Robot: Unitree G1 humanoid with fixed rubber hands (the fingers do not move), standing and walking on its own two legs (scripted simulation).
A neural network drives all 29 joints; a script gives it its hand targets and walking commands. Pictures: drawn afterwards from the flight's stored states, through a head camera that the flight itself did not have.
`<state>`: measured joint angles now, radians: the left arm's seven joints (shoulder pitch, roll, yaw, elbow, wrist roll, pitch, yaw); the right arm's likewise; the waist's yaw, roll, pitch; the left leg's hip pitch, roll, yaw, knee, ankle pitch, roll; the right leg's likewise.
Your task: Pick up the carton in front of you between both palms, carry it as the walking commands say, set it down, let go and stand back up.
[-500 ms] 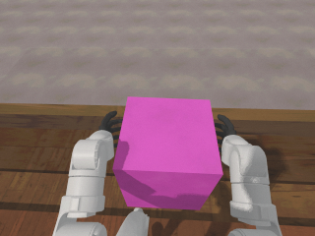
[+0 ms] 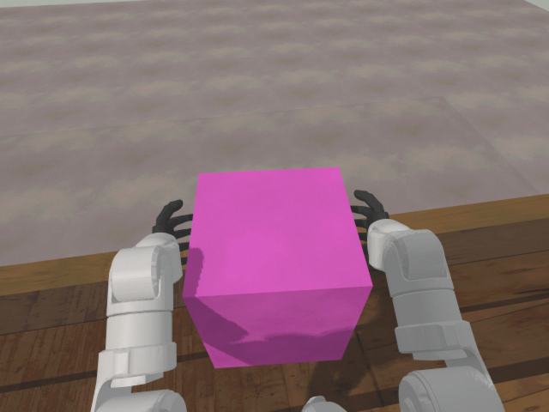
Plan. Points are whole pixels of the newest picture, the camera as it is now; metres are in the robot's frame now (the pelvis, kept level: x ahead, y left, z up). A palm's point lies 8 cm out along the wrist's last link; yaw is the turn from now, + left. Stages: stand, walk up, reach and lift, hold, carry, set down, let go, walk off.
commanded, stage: carry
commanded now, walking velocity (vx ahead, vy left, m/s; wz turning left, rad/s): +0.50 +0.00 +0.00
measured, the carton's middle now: (274, 272) +0.35 -0.03 +0.02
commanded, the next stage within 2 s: none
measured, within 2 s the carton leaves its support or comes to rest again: neither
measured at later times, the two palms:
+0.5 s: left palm (194, 162) +0.75 +0.12 -0.07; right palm (310, 158) +0.74 -0.18 -0.08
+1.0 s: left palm (209, 138) +1.12 +0.10 -0.25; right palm (287, 127) +1.15 -0.20 -0.25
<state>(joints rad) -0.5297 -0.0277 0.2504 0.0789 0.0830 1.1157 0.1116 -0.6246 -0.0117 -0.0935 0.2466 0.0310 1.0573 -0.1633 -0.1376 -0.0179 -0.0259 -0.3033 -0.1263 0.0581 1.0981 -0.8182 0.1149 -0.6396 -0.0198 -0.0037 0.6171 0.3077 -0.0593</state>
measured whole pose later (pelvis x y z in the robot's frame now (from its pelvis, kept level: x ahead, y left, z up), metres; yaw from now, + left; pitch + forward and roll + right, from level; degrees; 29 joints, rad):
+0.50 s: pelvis +0.41 -0.02 -0.19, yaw +0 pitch +2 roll +0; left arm -0.53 0.01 0.16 0.11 -0.02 1.02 0.14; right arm -0.50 0.06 -0.17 0.05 -0.08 1.04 -0.14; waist -0.03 0.03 -0.04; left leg -0.45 -0.08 0.09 0.63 -0.22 0.13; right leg -0.44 0.07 -0.08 1.65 -0.59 -0.07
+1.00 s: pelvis +0.79 -0.08 -0.34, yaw +1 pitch +3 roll +0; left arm -0.54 0.00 0.15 0.19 0.00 1.08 0.15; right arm -0.55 0.03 -0.19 0.18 -0.05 1.09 -0.14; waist 0.10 0.01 -0.05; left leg -0.67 -0.01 -0.06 1.40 -0.47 0.02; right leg -0.47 0.12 -0.08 0.84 -0.42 -0.15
